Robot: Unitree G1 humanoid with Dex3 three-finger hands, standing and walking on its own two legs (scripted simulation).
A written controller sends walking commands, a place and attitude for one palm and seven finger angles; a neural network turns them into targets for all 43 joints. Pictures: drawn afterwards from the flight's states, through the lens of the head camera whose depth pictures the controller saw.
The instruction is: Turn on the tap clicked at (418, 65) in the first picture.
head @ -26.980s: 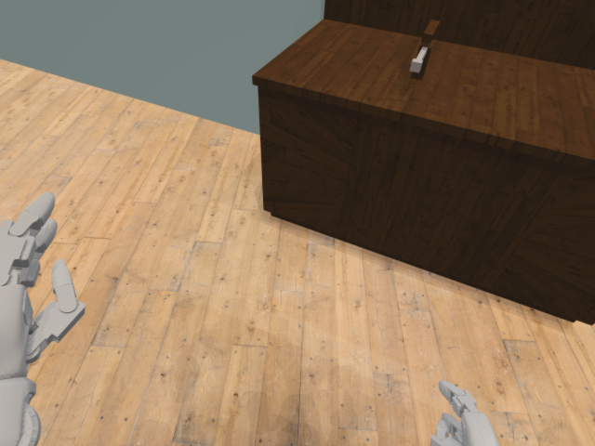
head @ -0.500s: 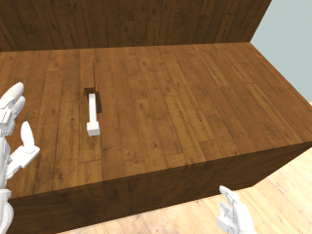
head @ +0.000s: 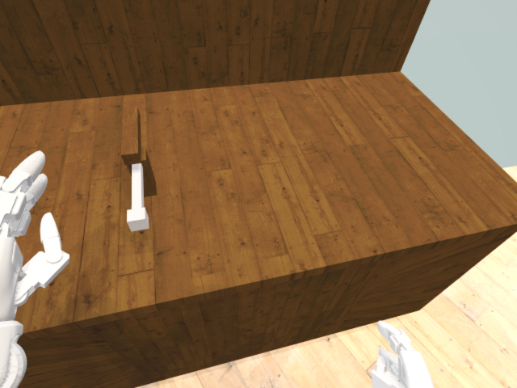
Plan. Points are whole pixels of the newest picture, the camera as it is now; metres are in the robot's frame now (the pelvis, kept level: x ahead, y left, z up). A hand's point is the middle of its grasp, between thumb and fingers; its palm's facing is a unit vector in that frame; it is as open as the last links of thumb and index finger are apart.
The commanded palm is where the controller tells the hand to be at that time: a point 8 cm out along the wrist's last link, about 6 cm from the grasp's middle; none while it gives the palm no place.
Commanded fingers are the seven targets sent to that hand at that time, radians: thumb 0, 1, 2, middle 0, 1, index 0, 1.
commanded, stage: shuffle to correct the standing spot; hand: left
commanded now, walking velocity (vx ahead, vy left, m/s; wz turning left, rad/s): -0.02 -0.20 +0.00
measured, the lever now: (138, 219) +0.35 +0.23 +0.04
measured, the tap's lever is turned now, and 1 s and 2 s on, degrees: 0 0 0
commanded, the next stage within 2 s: come to a stop and stand still in 0.66 s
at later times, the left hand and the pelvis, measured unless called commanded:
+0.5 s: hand (130, 252) +0.23 +0.18 +0.16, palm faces +0.30 -0.87 -0.40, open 7.4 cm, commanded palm +0.17 +0.21 +0.17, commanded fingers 0.00 0.90 0.90 -0.20 -0.30 -0.20 -0.30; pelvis +0.00 -0.06 +0.00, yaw -1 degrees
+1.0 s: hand (97, 204) +0.26 +0.21 +0.20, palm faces +0.43 -0.75 -0.50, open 7.4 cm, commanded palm +0.17 +0.20 +0.17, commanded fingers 0.00 0.90 0.90 -0.20 -0.30 -0.20 -0.30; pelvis +0.00 -0.07 -0.01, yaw -2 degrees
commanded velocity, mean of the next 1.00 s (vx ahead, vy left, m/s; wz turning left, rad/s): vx -0.02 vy -0.14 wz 0.00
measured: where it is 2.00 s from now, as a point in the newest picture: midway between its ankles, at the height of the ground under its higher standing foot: outside the picture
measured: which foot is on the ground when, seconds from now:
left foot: down 0.00-1.00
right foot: down 0.00-1.00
